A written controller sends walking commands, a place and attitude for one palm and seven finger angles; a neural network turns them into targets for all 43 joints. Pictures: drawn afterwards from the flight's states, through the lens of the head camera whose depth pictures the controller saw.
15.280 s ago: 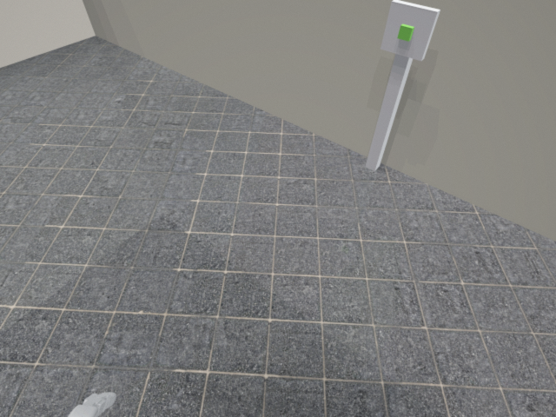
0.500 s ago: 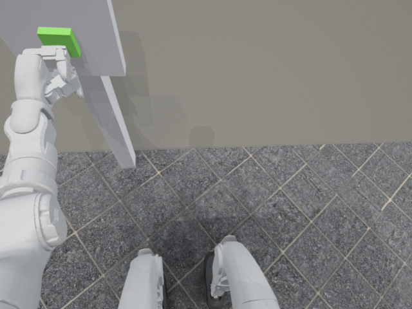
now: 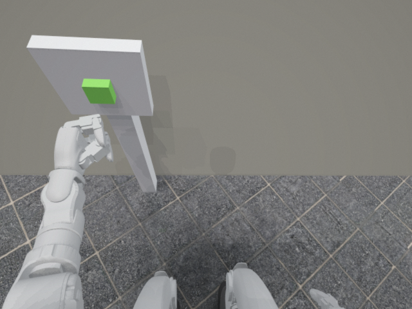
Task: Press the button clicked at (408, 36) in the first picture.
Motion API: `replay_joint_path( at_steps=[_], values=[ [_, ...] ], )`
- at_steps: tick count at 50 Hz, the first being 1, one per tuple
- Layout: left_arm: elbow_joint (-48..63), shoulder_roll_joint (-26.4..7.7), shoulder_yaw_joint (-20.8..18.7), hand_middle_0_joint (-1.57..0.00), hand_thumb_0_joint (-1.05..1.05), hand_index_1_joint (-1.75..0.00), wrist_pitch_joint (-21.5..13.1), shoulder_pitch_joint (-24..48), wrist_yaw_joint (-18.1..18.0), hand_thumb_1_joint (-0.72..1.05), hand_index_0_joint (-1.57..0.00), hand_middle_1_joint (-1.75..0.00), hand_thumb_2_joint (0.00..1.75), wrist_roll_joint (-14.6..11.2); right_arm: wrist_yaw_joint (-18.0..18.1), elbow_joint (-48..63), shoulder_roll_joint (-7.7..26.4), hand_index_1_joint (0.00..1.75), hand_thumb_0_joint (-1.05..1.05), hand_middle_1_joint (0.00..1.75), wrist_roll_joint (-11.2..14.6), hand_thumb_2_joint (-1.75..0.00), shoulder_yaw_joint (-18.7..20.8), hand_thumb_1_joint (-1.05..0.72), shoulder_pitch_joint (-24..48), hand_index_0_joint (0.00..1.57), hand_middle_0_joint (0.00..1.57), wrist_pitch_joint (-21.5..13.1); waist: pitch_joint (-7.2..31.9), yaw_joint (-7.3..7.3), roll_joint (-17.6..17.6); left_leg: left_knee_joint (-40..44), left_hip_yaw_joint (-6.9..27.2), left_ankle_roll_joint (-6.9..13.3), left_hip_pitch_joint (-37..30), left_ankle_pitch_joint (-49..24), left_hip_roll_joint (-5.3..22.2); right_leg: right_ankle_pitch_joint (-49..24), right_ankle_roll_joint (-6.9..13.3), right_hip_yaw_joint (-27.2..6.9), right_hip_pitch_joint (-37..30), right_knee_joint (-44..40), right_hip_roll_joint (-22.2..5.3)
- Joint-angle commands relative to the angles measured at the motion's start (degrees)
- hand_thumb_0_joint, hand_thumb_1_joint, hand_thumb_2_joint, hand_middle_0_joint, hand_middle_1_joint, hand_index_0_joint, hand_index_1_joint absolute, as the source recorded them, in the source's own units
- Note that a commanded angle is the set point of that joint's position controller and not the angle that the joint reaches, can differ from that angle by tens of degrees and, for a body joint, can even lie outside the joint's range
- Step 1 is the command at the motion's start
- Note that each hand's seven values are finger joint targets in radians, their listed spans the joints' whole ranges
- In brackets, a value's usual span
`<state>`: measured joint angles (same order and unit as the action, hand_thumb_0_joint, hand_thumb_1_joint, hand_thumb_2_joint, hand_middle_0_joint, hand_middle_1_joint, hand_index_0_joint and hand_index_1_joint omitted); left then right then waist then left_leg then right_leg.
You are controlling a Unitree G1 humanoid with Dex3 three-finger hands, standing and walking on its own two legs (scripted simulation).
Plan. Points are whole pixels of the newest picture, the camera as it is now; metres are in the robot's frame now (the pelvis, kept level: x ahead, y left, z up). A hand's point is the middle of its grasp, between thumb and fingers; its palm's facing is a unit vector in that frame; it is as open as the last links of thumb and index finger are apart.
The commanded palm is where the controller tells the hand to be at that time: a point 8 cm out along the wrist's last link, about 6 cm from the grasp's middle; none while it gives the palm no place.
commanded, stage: pull the fist back off the button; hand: left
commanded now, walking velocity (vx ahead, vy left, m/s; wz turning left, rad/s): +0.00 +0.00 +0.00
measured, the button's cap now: (100, 90) +0.52 +0.21 +0.05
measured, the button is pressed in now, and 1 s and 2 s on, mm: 0 0 0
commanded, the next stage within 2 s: draw the hand back to the body in 0.26 s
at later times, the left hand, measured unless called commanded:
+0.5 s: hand (105, 159) +0.37 +0.18 +0.05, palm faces -0.01 -1.00 -0.05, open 3.1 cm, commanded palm +0.33 +0.23 +0.06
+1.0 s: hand (44, 199) +0.27 +0.21 +0.14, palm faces +0.18 -0.95 -0.24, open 3.1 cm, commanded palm +0.24 +0.25 +0.16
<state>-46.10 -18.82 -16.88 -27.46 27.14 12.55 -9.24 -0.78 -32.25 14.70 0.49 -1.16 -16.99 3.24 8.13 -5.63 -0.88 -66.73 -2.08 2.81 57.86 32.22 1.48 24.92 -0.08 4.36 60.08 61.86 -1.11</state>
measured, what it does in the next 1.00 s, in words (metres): rises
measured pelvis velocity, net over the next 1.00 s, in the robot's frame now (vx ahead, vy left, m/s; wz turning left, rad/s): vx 0.02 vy -0.01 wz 0.03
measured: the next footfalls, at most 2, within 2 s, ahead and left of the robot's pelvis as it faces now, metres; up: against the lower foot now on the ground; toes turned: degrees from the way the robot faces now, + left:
none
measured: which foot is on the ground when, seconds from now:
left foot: down 0.00-1.00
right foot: down 0.00-1.00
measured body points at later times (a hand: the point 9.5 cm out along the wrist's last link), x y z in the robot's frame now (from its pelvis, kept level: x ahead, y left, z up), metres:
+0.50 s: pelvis -0.01 -0.01 +0.00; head +0.10 +0.00 +0.44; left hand +0.37 +0.23 +0.05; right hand +0.12 -0.26 -0.11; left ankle -0.01 +0.08 -0.65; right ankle +0.04 -0.13 -0.65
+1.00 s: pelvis +0.02 -0.01 +0.06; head +0.03 -0.02 +0.51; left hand +0.26 +0.26 +0.15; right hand +0.20 -0.25 -0.01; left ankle -0.01 +0.08 -0.65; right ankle +0.04 -0.13 -0.65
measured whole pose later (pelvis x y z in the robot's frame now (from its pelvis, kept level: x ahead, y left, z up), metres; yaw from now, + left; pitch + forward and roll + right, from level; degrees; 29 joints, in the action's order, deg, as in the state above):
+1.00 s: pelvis +0.02 -0.01 +0.06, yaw +2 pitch +7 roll -1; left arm 0.8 -18.1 -9.5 -8.6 -12.4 1.1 -7.5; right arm 5.3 -28.3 14.1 2.9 -1.6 -13.8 -3.7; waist 5.5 -0.1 -2.2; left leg -44.8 -1.5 1.4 26.7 24.9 0.4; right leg 19.7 0.8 4.8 29.4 42.4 -1.0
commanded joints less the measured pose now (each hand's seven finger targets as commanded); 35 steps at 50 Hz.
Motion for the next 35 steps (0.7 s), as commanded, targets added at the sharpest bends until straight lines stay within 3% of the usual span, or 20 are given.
replay_joint_path(
  at_steps=[1,2,4,5,8,10,13,15,16,18,19,22,24,28,31,33,35],
  values=[
    [19.97,-8.66,0.04,-1.3,0.0,-1.5,-5.17,13.66,-0.18,0.9,-1.3,-1.5,0.9,-2.11,0.76,4.34,8.91,0.3,0.0,0.3,-0.12,-0.9,4.13,-0.9,-5.15,0.2,0.2,-2.07,27.4,0.45,-6.13,7.87,4.64,-2.94,-19.98,-35.34,0.19,-20.84,1.36,-1.58,-16.29,-3.92,2.09],
    [20.27,-8.41,-0.25,-1.3,0.0,-1.5,-5.25,10.7,-0.15,0.9,-1.3,-1.5,0.9,-2.22,0.69,4.27,8.81,0.3,0.0,0.3,-0.12,-0.9,4.12,-0.9,-5.1,0.2,0.2,-2.24,27.93,1.11,-6.11,8.0,4.97,-3.35,-21.1,-37.3,0.37,-21.14,1.32,-1.38,-16.26,-3.85,2.11],
    [22.58,-6.83,1.47,-1.3,0.0,-1.5,-5.37,9.28,0.18,0.9,-1.3,-1.5,0.9,-2.48,0.72,3.99,8.68,0.3,0.0,0.3,-0.05,-0.9,4.26,-0.9,-4.19,0.2,0.2,-2.59,26.92,0.86,-6.2,8.02,5.32,-3.79,-21.87,-38.49,0.62,-21.0,1.28,-1.07,-15.58,-3.76,2.07],
    [22.5,-5.03,2.8,-1.3,0.0,-1.5,-4.94,7.74,0.46,0.9,-1.3,-1.5,0.9,-2.62,0.69,4.17,8.46,0.3,0.0,0.3,0.05,-0.9,4.26,-0.9,-3.71,0.2,0.2,-2.81,26.33,0.59,-5.61,7.84,4.92,-3.51,-21.17,-37.01,0.41,-20.78,1.13,-1.21,-15.72,-4.03,2.04],
    [19.89,-6.18,1.96,-1.3,0.0,-1.5,-3.65,7.19,0.51,0.9,-1.3,-1.5,0.9,-2.26,1.23,3.84,8.82,0.3,0.0,0.3,0.2,-0.9,4.15,-0.9,-2.78,0.2,0.2,-2.98,22.47,0.32,-2.62,8.09,5.07,-3.3,-16.88,-31.51,0.17,-18.53,1.18,-1.12,-15.25,-3.77,1.85],
    [19.97,-5.93,2.44,-1.3,0.0,-1.5,-3.2,10.82,0.35,0.9,-1.3,-1.5,0.9,-1.92,1.64,3.76,8.78,0.3,0.0,0.3,0.21,-0.9,4.07,-0.9,-1.97,0.2,0.2,-3.31,21.73,-0.25,-2.94,7.94,5.04,-3.13,-15.73,-27.1,-0.2,-16.24,1.27,-1.13,-14.12,-3.63,1.65],
    [21.75,-7.08,1.63,-1.3,0.0,-1.5,-3.64,13.9,0.01,0.9,-1.3,-1.5,0.9,-1.9,2.15,3.68,8.75,0.3,0.0,0.3,0.03,-0.9,3.91,-0.9,-1.51,0.2,0.2,-3.92,24.35,0.34,-5.0,7.58,5.44,-3.41,-17.58,-27.61,-0.42,-15.82,1.53,-1.33,-13.71,-3.04,1.52],
    [23.29,-5.95,2.75,-1.3,0.0,-1.5,-3.96,12.98,0.08,0.9,-1.3,-1.5,0.9,-1.92,2.14,3.94,8.58,0.3,0.0,0.3,0.05,-0.9,3.92,-0.9,-1.26,0.2,0.2,-4.37,26.75,0.85,-6.81,7.55,5.78,-3.92,-20.21,-30.39,-0.25,-16.13,1.67,-1.15,-13.36,-2.83,1.53],
    [23.41,-5.46,3.54,-1.3,0.0,-1.5,-3.94,14.04,0.14,0.9,-1.3,-1.5,0.9,-2.06,2.13,3.85,8.66,0.3,0.0,0.3,-0.01,-0.9,3.97,-0.9,-1.41,0.2,0.2,-4.6,27.18,0.25,-6.95,7.31,6.21,-4.01,-21.16,-31.05,-0.13,-15.83,1.68,-0.98,-12.27,-2.7,1.65],
    [20.91,-6.41,2.32,-1.3,0.0,-1.5,-3.29,11.93,0.03,0.9,-1.3,-1.5,0.9,-2.0,2.12,3.62,8.71,0.3,0.0,0.3,0.05,-0.9,3.8,-0.9,-1.36,0.2,0.2,-4.63,26.45,0.91,-4.83,7.44,5.85,-3.8,-18.9,-28.96,-0.31,-15.62,1.56,-1.23,-13.8,-2.93,1.7],
    [23.0,-7.3,1.73,-1.3,0.0,-1.5,-2.9,10.39,0.01,0.9,-1.3,-1.5,0.9,-2.12,2.08,4.27,8.79,0.3,0.0,0.3,0.23,-0.9,3.82,-0.9,-1.15,0.2,0.2,-4.58,27.9,1.62,-4.39,8.24,5.67,-3.62,-19.08,-28.44,-0.36,-15.83,1.55,-1.31,-15.96,-3.36,1.68],
    [29.56,-9.37,-0.76,-1.3,0.0,-1.5,-0.12,-0.88,-0.11,0.9,-1.3,-1.5,0.9,-3.35,1.81,7.61,8.36,0.3,0.0,0.3,1.06,-0.9,3.77,-0.9,-0.67,0.2,0.2,-4.13,31.82,4.77,-5.36,11.78,4.75,-3.55,-22.7,-32.5,-0.76,-19.45,1.55,-1.44,-24.42,-5.87,1.81],
    [32.58,-10.25,-2.15,-1.3,0.0,-1.5,2.26,-6.66,-0.27,0.9,-1.3,-1.5,0.9,-4.59,1.95,9.22,7.91,0.3,0.0,0.3,1.63,-0.9,3.57,-0.9,0.03,0.2,0.2,-3.69,28.76,5.22,-1.48,13.95,3.56,-2.69,-19.82,-29.9,-1.09,-20.88,1.18,-1.7,-29.84,-8.31,1.96],
    [34.52,-9.25,-1.83,-1.3,0.0,-1.5,4.97,-9.51,-1.01,0.9,-1.3,-1.5,0.9,-5.72,2.97,10.37,7.65,0.3,0.0,0.3,2.31,-0.9,2.79,-0.9,1.65,0.2,0.2,-3.81,18.17,3.59,2.82,17.78,2.55,-1.68,-15.13,-18.79,-1.35,-14.72,0.67,-1.94,-31.27,-12.96,1.86],
    [38.58,-7.24,0.7,-1.3,0.0,-1.5,4.44,-9.29,-0.71,0.9,-1.3,-1.5,0.9,-6.33,3.66,10.67,7.65,0.3,0.0,0.3,2.46,-0.9,2.45,-0.9,2.7,0.2,0.2,-5.0,13.79,2.58,0.59,19.72,2.57,-1.37,-16.95,-14.66,-1.49,-9.86,0.84,-2.43,-30.58,-15.95,1.73],
    [40.89,-6.38,2.08,-1.3,0.0,-1.5,4.02,-10.59,0.17,0.9,-1.3,-1.5,0.9,-6.58,3.88,10.43,7.64,0.3,0.0,0.3,2.54,-0.9,2.35,-0.9,2.92,0.2,0.2,-6.04,13.23,2.58,-2.23,20.86,2.83,-1.48,-20.04,-14.41,-1.46,-9.1,1.05,-2.2,-30.24,-17.01,1.75],
    [42.06,-6.32,2.72,-1.3,0.0,-1.5,4.5,-13.26,1.48,0.9,-1.3,-1.5,0.9,-7.02,4.16,10.35,7.69,0.3,0.0,0.3,2.64,-0.9,2.26,-0.9,3.16,0.2,0.2,-7.02,12.53,2.52,-2.44,21.62,2.99,-1.42,-21.61,-14.19,-1.39,-8.77,1.06,-2.24,-30.95,-18.19,1.69]
  ],
)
